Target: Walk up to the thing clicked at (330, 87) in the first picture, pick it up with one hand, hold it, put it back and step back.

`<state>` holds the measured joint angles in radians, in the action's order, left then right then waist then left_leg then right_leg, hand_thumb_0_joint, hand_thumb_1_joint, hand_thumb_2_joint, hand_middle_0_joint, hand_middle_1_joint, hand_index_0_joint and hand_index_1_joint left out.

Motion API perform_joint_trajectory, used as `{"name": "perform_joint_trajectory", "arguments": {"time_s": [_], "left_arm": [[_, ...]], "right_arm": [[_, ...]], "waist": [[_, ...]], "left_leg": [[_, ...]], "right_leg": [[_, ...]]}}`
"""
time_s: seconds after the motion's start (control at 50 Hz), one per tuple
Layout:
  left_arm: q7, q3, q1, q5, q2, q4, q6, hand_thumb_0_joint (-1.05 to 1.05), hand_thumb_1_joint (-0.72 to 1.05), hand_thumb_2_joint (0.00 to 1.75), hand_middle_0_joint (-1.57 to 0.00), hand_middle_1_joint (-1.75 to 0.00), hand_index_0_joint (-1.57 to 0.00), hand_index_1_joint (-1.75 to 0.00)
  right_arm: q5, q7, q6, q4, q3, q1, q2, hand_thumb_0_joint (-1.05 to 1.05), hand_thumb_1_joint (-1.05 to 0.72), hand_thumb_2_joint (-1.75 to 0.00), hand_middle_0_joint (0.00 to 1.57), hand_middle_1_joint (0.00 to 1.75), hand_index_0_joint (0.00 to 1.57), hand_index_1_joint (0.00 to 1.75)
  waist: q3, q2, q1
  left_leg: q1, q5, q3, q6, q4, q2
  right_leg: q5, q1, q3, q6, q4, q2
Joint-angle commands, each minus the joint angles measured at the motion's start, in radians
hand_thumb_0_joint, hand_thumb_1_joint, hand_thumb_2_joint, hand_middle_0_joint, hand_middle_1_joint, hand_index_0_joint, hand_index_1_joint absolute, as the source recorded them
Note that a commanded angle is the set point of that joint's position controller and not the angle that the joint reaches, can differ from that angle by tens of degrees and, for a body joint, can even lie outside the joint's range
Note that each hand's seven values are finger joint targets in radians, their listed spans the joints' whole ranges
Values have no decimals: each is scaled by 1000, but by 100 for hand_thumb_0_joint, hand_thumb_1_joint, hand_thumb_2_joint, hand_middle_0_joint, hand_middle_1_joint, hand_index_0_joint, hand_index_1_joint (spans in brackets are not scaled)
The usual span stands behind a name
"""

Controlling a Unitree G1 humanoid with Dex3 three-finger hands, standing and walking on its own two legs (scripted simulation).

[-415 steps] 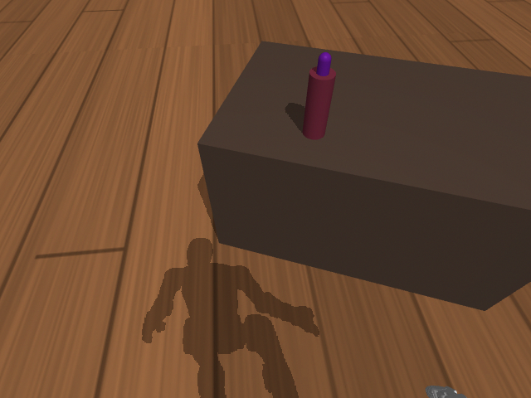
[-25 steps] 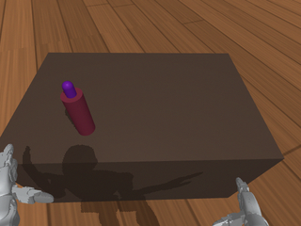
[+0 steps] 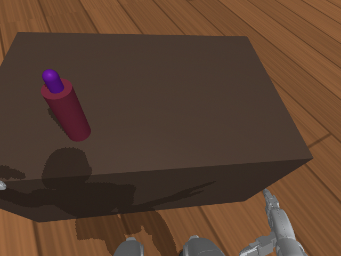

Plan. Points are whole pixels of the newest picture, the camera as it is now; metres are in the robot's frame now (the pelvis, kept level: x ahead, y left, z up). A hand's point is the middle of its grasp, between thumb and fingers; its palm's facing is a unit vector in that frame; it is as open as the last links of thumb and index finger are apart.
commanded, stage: go down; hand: left
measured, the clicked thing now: (66, 107) +0.49 +0.26 +0.00
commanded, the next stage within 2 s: none
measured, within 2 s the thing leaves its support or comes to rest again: neither
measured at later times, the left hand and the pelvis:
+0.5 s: hand out of the picture +0.35 +0.41 +0.07, palm faces +0.31 -0.95 +0.02, open 17.7 cm; pelvis +0.00 +0.01 -0.02, yaw +0 degrees
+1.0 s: hand out of the picture +0.38 +0.43 +0.07, palm faces +0.34 -0.94 +0.03, open 17.7 cm; pelvis +0.00 +0.01 -0.03, yaw +0 degrees
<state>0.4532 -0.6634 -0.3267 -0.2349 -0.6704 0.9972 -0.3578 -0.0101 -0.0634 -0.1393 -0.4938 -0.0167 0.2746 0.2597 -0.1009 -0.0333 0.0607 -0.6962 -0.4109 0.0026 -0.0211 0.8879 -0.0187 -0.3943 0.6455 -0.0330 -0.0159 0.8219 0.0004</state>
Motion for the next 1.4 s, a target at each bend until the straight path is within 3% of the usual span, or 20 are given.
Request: {"name": "perform_joint_trajectory", "arguments": {"time_s": [0.0,0.02,0.04,0.1,0.14,0.2,0.3,0.32,0.34,0.4,0.48,0.5,0.54,0.66,0.74,0.76,0.84,0.98,1.1,1.38], "left_arm": [[28,-90,-279,-32,-421,-213,-70,0,-61,2,-8,-3,-8,-4],[33,-95,-297,-31,-439,-240,-67,0,-61,3,-8,-4,-7,-4],[44,-76,-231,-28,-399,-122,-53,0,-61,3,-7,-3,-7,-4],[51,-93,-263,-40,-426,-177,-48,0,-61,4,-7,-3,-6,-5],[58,-95,-263,-37,-429,-179,-43,0,-61,4,-7,-3,-6,-4],[61,-102,-298,-42,-445,-191,-44,0,-61,4,-7,-3,-6,-4],[71,-104,-306,-48,-442,-151,-33,0,-61,5,-7,-4,-6,-5],[77,-107,-365,-50,-467,-217,-40,0,-61,6,-6,-4,-6,-5],[83,-115,-343,-45,-475,-165,-38,0,-61,5,-7,-3,-6,-5],[94,-141,-373,-49,-524,-161,-40,0,-61,8,-6,-5,-5,-6],[110,-129,-393,-37,-536,-97,-24,0,-61,7,-6,-4,-5,-6],[112,-140,-398,-41,-548,-93,-17,0,-61,7,-6,-4,-5,-5],[116,-144,-429,-34,-579,-111,-13,0,-61,8,-5,-4,-5,-6],[119,-157,-462,-22,-620,-75,2,0,-61,7,-6,-4,-5,-6],[116,-158,-470,-11,-634,-56,10,0,-61,8,-5,-4,-5,-6],[114,-161,-453,-9,-639,-53,14,0,-61,9,-5,-4,-5,-6],[114,-177,-478,-1,-674,-56,15,0,-61,8,-5,-4,-5,-6],[122,-184,-482,12,-704,-31,30,0,-61,9,-5,-4,-5,-6],[123,-187,-517,21,-736,-19,28,0,-61,10,-5,-4,-4,-6],[134,-181,-524,26,-751,8,33,0,-60,10,-4,-4,-4,-6]], "right_arm": [[-4,-18,-68,211,-75,-21,183,0,52,-5,5,5,5,5],[-4,-16,-65,193,-69,38,182,0,52,-5,5,5,5,5],[-6,-13,-66,178,-40,25,148,0,53,-5,5,5,5,5],[-2,-13,-75,182,-76,41,191,0,52,-5,5,5,5,5],[-2,-7,-78,213,-41,42,163,0,52,-6,5,5,5,5],[-3,-12,-85,244,-78,36,206,0,52,-6,5,5,5,5],[-4,-10,-94,239,-50,37,182,0,52,-5,5,5,5,5],[-5,-9,-92,223,-42,48,174,0,53,-5,5,5,5,5],[-1,-12,-94,260,-48,41,184,0,53,-5,5,5,5,5],[-4,-14,-96,269,-33,42,177,0,53,-5,5,5,5,5],[-1,-13,-96,288,-6,60,160,0,54,-5,5,5,5,5],[-1,-18,-97,281,-29,80,184,0,54,-5,5,5,5,5],[0,-12,-96,262,-1,84,163,0,53,-6,5,5,5,5],[3,-22,-100,313,-15,65,185,0,53,-5,5,5,5,5],[6,-22,-100,317,0,73,174,0,54,-5,5,5,5,5],[6,-26,-100,354,-20,65,194,0,54,-6,5,5,5,5],[7,-24,-95,331,-5,102,175,0,54,-5,5,5,5,5],[7,-29,-97,342,-9,83,183,0,54,-5,5,5,5,5],[15,-28,-97,346,-12,96,185,0,54,-5,5,5,5,5],[16,-26,-98,377,-11,77,196,0,55,-5,5,5,5,5]], "waist": [[-363,210,-11],[-378,236,-12],[-298,212,-4],[-349,228,-12],[-332,245,-18],[-344,218,5],[-312,224,-6],[-345,271,-9],[-345,246,8],[-340,233,-1],[-333,234,12],[-346,226,16],[-361,270,2],[-377,260,13],[-397,281,11],[-414,259,16],[-401,276,15],[-418,286,17],[-426,308,39],[-421,331,31]], "left_leg": [[260,361,42,20,-95,-10],[288,391,45,23,-96,-12],[244,396,46,22,-91,-15],[263,417,54,25,-78,-21],[243,410,53,27,-78,-21],[240,361,52,26,-75,-20],[201,362,72,31,-70,-31],[224,372,69,30,-64,-30],[225,386,72,30,-52,-34],[173,323,55,21,-42,-15],[162,291,55,21,-37,-16],[164,309,61,23,-30,-18],[161,306,59,24,-23,-14],[140,279,57,21,-2,-13],[172,354,75,29,4,-23],[175,368,72,27,9,-22],[148,315,63,24,16,-13],[171,435,72,26,38,-17],[179,420,70,27,49,-17],[173,373,89,39,36,-23]], "right_leg": [[238,-71,-5,42,-57,-17],[246,-59,-6,44,-53,-18],[238,-29,-11,42,-49,-21],[228,-2,-17,44,-31,-24],[219,-2,-18,44,-27,-24],[201,2,-19,44,-21,-27],[177,36,-25,45,5,-30],[171,49,-21,45,11,-30],[173,56,-23,43,10,-31],[174,31,-13,45,13,-27],[151,67,-18,45,18,-30],[163,73,-22,44,24,-31],[156,87,-18,48,34,-27],[146,90,-18,45,39,-29],[157,126,-29,47,54,-32],[172,111,-30,46,54,-33],[149,117,-24,47,49,-31],[213,131,-29,46,64,-30],[204,144,-29,45,62,-31],[148,187,-43,50,78,-38]]}}
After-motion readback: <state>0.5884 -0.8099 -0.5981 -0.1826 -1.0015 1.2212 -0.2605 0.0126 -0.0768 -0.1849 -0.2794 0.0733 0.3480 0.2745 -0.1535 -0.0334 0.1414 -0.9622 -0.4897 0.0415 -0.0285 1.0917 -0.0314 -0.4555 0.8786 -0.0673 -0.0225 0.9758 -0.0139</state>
